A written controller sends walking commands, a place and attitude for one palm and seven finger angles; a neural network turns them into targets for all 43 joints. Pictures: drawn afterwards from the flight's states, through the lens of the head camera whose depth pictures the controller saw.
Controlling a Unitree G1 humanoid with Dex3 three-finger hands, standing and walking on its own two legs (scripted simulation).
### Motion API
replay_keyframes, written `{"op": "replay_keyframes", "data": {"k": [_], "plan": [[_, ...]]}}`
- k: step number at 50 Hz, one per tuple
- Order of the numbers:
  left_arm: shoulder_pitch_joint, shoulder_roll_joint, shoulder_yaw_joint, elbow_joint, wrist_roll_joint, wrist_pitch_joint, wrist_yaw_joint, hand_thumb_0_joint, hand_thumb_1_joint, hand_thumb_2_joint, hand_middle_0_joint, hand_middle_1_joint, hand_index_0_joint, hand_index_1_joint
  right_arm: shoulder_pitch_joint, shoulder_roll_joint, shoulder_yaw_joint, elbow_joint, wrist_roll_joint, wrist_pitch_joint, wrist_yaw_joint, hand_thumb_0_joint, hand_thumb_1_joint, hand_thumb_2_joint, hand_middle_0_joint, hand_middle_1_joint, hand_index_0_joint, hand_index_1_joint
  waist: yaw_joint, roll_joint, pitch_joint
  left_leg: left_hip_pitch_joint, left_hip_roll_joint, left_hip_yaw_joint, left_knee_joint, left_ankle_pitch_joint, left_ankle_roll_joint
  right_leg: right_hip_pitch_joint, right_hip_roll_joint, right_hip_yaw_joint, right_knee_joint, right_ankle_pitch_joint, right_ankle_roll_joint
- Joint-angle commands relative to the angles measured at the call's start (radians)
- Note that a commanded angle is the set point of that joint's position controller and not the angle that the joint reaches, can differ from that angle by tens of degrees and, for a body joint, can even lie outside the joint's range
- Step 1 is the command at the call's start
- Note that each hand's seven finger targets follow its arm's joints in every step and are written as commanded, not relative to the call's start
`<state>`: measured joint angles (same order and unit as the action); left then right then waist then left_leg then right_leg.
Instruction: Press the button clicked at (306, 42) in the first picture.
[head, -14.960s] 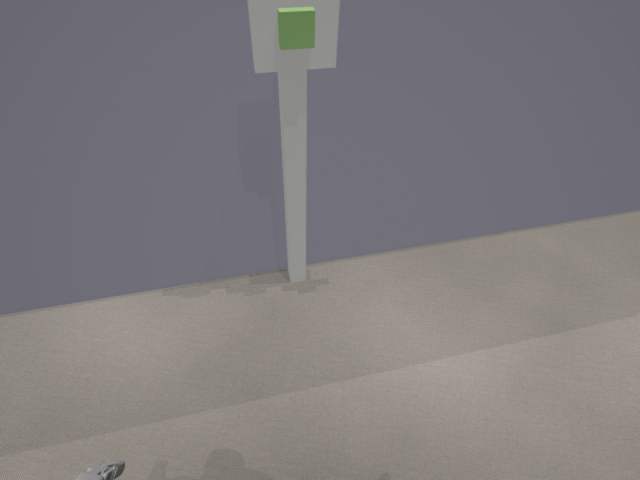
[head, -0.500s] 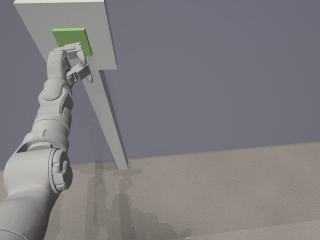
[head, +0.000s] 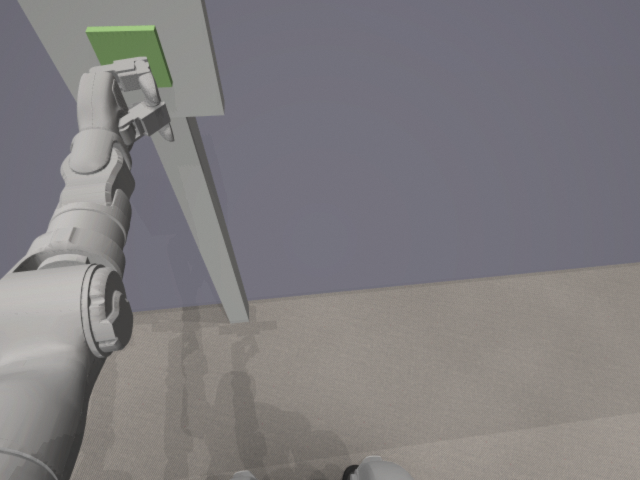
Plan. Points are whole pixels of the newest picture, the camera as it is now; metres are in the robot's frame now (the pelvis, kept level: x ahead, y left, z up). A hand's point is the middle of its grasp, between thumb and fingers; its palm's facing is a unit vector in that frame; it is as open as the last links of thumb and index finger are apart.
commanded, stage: hold the button down briefly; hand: left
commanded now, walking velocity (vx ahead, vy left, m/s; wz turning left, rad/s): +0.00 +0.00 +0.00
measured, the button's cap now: (133, 54) +0.58 +0.18 +0.19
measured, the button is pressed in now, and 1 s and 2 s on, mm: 11 0 0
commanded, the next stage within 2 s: pull the fist back off the button in 0.04 s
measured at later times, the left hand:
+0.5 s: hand (160, 112) +0.52 +0.15 +0.15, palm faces +0.04 -1.00 +0.00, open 2.9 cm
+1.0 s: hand (157, 150) +0.46 +0.15 +0.15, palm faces +0.05 -1.00 +0.01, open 3.1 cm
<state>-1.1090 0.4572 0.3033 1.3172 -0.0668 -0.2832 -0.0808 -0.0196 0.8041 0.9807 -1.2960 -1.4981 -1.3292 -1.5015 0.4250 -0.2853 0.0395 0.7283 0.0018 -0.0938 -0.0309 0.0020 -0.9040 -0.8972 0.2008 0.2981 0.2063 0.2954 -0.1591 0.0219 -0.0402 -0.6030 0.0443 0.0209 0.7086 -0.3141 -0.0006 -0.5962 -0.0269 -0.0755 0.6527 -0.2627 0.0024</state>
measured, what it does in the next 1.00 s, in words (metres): stands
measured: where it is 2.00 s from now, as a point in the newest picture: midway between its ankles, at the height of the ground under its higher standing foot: outside the picture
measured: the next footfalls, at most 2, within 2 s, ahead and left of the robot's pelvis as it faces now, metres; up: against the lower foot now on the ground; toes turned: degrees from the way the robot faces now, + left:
none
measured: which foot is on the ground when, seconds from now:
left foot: down 0.00-1.00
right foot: down 0.00-1.00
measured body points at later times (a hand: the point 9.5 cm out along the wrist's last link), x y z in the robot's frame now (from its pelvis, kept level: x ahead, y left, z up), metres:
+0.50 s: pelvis +0.00 +0.00 +0.00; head +0.08 +0.01 +0.44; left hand +0.51 +0.20 +0.16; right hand +0.00 -0.26 -0.11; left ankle +0.02 +0.12 -0.72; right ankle +0.03 -0.12 -0.72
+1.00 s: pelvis +0.04 +0.00 +0.01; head +0.06 -0.02 +0.46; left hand +0.45 +0.20 +0.15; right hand +0.13 -0.26 -0.10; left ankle +0.02 +0.12 -0.72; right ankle +0.03 -0.12 -0.72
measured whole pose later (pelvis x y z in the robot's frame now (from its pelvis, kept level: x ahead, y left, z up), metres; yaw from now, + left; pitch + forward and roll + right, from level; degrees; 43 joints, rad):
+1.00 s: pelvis +0.04 +0.00 +0.01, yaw -2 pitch +6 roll +0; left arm -0.56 0.24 0.26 0.63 -0.15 -0.11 -0.08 0.01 0.89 0.90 -1.30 -1.50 -1.30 -1.50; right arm 0.32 -0.25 0.02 0.62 0.04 -0.05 -0.02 0.01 -0.90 -0.90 0.20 0.30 0.21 0.30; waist -0.03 0.04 -0.07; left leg -0.36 0.05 0.06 0.61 -0.34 -0.01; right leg -0.39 -0.02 -0.03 0.60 -0.30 0.00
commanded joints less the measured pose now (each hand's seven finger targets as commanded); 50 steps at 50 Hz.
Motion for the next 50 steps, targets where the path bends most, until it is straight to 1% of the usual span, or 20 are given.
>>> {"op": "replay_keyframes", "data": {"k": [1, 5, 7, 8, 10, 12, 16, 19, 22, 25, 28, 32, 33, 37, 40, 41, 44, 47, 49, 50], "plan": [[-0.664, 0.198, 0.002, -0.252, -0.009, -0.062, 0.004, 0.000, 0.900, 0.900, -1.300, -1.500, -1.300, -1.500, 0.130, -0.170, -0.058, -0.061, -0.002, -0.029, -0.017, 0.000, -0.900, -0.900, 0.200, 0.300, 0.200, 0.300, -0.082, 0.045, -0.351, 0.210, -0.029, -0.051, -0.109, -0.013, 0.028, 0.079, 0.051, 0.055, -0.107, 0.017, -0.005], [-0.665, 0.202, -0.001, -0.243, -0.008, -0.057, 0.003, 0.000, 0.900, 0.900, -1.300, -1.500, -1.300, -1.500, 0.138, -0.173, -0.057, -0.058, -0.003, -0.029, -0.019, 0.000, -0.900, -0.900, 0.200, 0.300, 0.200, 0.300, -0.087, 0.068, -0.345, 0.206, -0.026, -0.052, -0.112, -0.028, 0.026, 0.063, 0.049, 0.054, -0.107, 0.003, -0.005], [-0.651, 0.187, -0.007, -0.235, -0.011, -0.053, 0.003, 0.000, 0.900, 0.900, -1.300, -1.500, -1.300, -1.500, 0.139, -0.173, -0.057, -0.060, -0.002, -0.031, -0.019, 0.000, -0.900, -0.900, 0.200, 0.300, 0.200, 0.300, -0.088, 0.045, -0.344, 0.203, -0.027, -0.053, -0.110, -0.034, 0.028, 0.063, 0.051, 0.053, -0.109, -0.001, -0.006], [-0.659, 0.202, -0.001, -0.239, -0.015, -0.053, 0.003, 0.000, 0.900, 0.900, -1.300, -1.500, -1.300, -1.500, 0.140, -0.176, -0.057, -0.060, 0.000, -0.032, -0.020, 0.000, -0.900, -0.900, 0.200, 0.300, 0.200, 0.300, -0.088, 0.061, -0.344, 0.200, -0.025, -0.052, -0.113, -0.044, 0.027, 0.059, 0.049, 0.055, -0.109, -0.009, -0.004], [-0.637, 0.216, 0.013, -0.219, -0.014, -0.045, 0.002, 0.000, 0.900, 0.900, -1.300, -1.500, -1.300, -1.500, 0.142, -0.177, -0.056, -0.062, -0.001, -0.032, -0.021, 0.000, -0.900, -0.900, 0.200, 0.300, 0.200, 0.300, -0.087, 0.017, -0.338, 0.174, -0.027, -0.049, -0.111, -0.051, 0.031, 0.077, 0.049, 0.057, -0.111, -0.012, -0.002], [-0.630, 0.231, 0.028, -0.230, -0.009, -0.044, 0.000, 0.000, 0.900, 0.900, -1.300, -1.500, -1.300, -1.500, 0.141, -0.177, -0.057, -0.068, -0.003, -0.031, -0.019, 0.000, -0.900, -0.900, 0.200, 0.300, 0.200, 0.300, -0.075, 0.042, -0.351, 0.176, -0.031, -0.046, -0.106, -0.037, 0.031, 0.085, 0.049, 0.056, -0.104, -0.001, -0.006], [-0.616, 0.196, 0.012, -0.243, -0.011, -0.038, -0.004, 0.000, 0.900, 0.900, -1.300, -1.500, -1.300, -1.500, 0.141, -0.171, -0.060, -0.076, -0.005, -0.029, -0.011, 0.000, -0.900, -0.900, 0.200, 0.300, 0.200, 0.300, -0.069, 0.042, -0.356, 0.198, -0.029, -0.049, -0.104, -0.009, 0.028, 0.077, 0.049, 0.048, -0.097, 0.018, -0.007], [-0.575, 0.215, 0.045, -0.274, -0.014, -0.043, -0.007, 0.000, 0.900, 0.900, -1.300, -1.500, -1.300, -1.500, 0.135, -0.166, -0.064, -0.089, -0.006, -0.025, -0.005, 0.000, -0.900, -0.900, 0.200, 0.300, 0.200, 0.300, -0.041, 0.052, -0.406, 0.216, -0.032, -0.041, -0.094, 0.044, 0.028, 0.114, 0.050, 0.048, -0.087, 0.063, -0.009], [-0.508, 0.210, 0.058, -0.308, -0.016, -0.053, -0.013, 0.000, 0.900, 0.900, -1.300, -1.500, -1.300, -1.500, 0.123, -0.162, -0.067, -0.106, -0.006, -0.020, 0.000, 0.000, -0.900, -0.900, 0.200, 0.300, 0.200, 0.300, -0.012, 0.053, -0.412, 0.233, -0.033, -0.038, -0.093, 0.079, 0.027, 0.136, 0.053, 0.045, -0.078, 0.095, -0.016], [-0.442, 0.162, 0.034, -0.352, -0.025, -0.053, -0.021, 0.000, 0.900, 0.900, -1.300, -1.500, -1.300, -1.500, 0.101, -0.153, -0.069, -0.122, 0.000, -0.015, 0.004, 0.000, -0.900, -0.900, 0.200, 0.300, 0.200, 0.300, 0.005, 0.036, -0.392, 0.239, -0.030, -0.031, -0.102, 0.088, 0.023, 0.147, 0.056, 0.038, -0.075, 0.109, -0.017], [-0.383, 0.111, 0.009, -0.404, -0.033, -0.047, -0.020, 0.000, 0.900, 0.900, -1.300, -1.500, -1.300, -1.500, 0.080, -0.144, -0.073, -0.137, 0.007, -0.010, 0.005, 0.000, -0.900, -0.900, 0.200, 0.300, 0.200, 0.300, 0.021, 0.065, -0.395, 0.282, -0.026, -0.030, -0.104, 0.136, 0.020, 0.148, 0.057, 0.031, -0.068, 0.142, -0.023], [-0.319, 0.057, -0.012, -0.450, -0.048, -0.023, -0.008, 0.000, 0.900, 0.900, -1.300, -1.500, -1.300, -1.500, 0.055, -0.139, -0.075, -0.146, 0.011, -0.009, 0.004, 0.000, -0.900, -0.900, 0.200, 0.300, 0.200, 0.300, 0.035, 0.010, -0.362, 0.287, -0.025, -0.028, -0.114, 0.143, 0.022, 0.170, 0.059, 0.025, -0.072, 0.153, -0.023], [-0.311, 0.086, 0.015, -0.471, -0.052, -0.019, -0.002, 0.000, 0.900, 0.900, -1.300, -1.500, -1.300, -1.500, 0.048, -0.138, -0.075, -0.147, 0.015, -0.009, 0.003, 0.000, -0.900, -0.900, 0.200, 0.300, 0.200, 0.300, 0.044, 0.008, -0.369, 0.283, -0.027, -0.021, -0.115, 0.152, 0.023, 0.192, 0.058, 0.030, -0.073, 0.171, -0.023], [-0.190, 0.107, 0.043, -0.594, -0.048, -0.013, 0.009, 0.000, 0.900, 0.900, -1.300, -1.500, -1.300, -1.500, 0.014, -0.129, -0.075, -0.175, 0.016, -0.006, 0.003, 0.000, -0.900, -0.900, 0.200, 0.300, 0.200, 0.300, 0.089, 0.008, -0.424, 0.308, -0.031, -0.009, -0.112, 0.249, 0.025, 0.282, 0.057, 0.034, -0.058, 0.276, -0.028], [-0.057, 0.035, 0.009, -0.693, -0.064, 0.014, 0.007, 0.000, 0.900, 0.900, -1.300, -1.500, -1.300, -1.500, -0.027, -0.113, -0.076, -0.200, 0.025, -0.002, 0.009, 0.000, -0.900, -0.900, 0.200, 0.300, 0.200, 0.300, 0.113, 0.004, -0.420, 0.327, -0.029, 0.006, -0.116, 0.328, 0.024, 0.329, 0.055, 0.031, -0.055, 0.361, -0.028], [-0.025, 0.040, 0.019, -0.702, -0.069, 0.032, 0.006, 0.000, 0.900, 0.900, -1.300, -1.500, -1.300, -1.500, -0.038, -0.113, -0.076, -0.204, 0.027, 0.001, 0.007, 0.000, -0.900, -0.900, 0.200, 0.300, 0.200, 0.300, 0.115, -0.017, -0.390, 0.315, -0.028, 0.012, -0.121, 0.327, 0.025, 0.342, 0.054, 0.031, -0.062, 0.374, -0.027], [0.068, 0.037, 0.030, -0.812, -0.084, 0.075, 0.001, 0.000, 0.900, 0.900, -1.300, -1.500, -1.300, -1.500, -0.078, -0.107, -0.077, -0.226, 0.033, 0.007, 0.003, 0.000, -0.900, -0.900, 0.200, 0.300, 0.200, 0.300, 0.137, -0.035, -0.388, 0.323, -0.033, 0.028, -0.132, 0.353, 0.030, 0.401, 0.048, 0.037, -0.071, 0.428, -0.024], [0.103, -0.039, -0.042, -0.948, -0.091, 0.106, -0.005, 0.000, 0.900, 0.900, -1.300, -1.500, -1.300, -1.500, -0.118, -0.095, -0.072, -0.241, 0.039, 0.007, -0.001, 0.000, -0.900, -0.900, 0.200, 0.300, 0.200, 0.300, 0.130, -0.010, -0.362, 0.364, -0.032, 0.025, -0.138, 0.390, 0.031, 0.403, 0.045, 0.031, -0.080, 0.447, -0.025], [0.176, -0.067, -0.055, -1.010, -0.101, 0.130, -0.005, 0.000, 0.900, 0.900, -1.300, -1.500, -1.300, -1.500, -0.142, -0.088, -0.072, -0.245, 0.041, 0.002, -0.004, 0.000, -0.900, -0.900, 0.200, 0.300, 0.200, 0.300, 0.141, -0.001, -0.363, 0.397, -0.031, 0.023, -0.141, 0.413, 0.029, 0.403, 0.044, 0.027, -0.083, 0.455, -0.023], [0.166, -0.087, -0.080, -1.040, -0.104, 0.142, -0.006, 0.000, 0.900, 0.900, -1.300, -1.500, -1.300, -1.500, -0.155, -0.086, -0.069, -0.243, 0.042, 0.000, -0.007, 0.000, -0.900, -0.900, 0.200, 0.300, 0.200, 0.300, 0.132, 0.005, -0.340, 0.402, -0.032, 0.023, -0.144, 0.401, 0.028, 0.395, 0.042, 0.025, -0.090, 0.451, -0.022]]}}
